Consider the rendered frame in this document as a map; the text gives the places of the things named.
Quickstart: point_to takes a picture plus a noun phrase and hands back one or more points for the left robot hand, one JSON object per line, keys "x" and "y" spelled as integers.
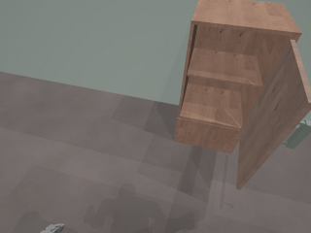
{"x": 57, "y": 228}

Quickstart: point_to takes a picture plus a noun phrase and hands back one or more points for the handle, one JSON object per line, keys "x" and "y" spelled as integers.
{"x": 299, "y": 135}

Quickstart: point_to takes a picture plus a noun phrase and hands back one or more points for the cupboard door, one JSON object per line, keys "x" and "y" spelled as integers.
{"x": 282, "y": 104}

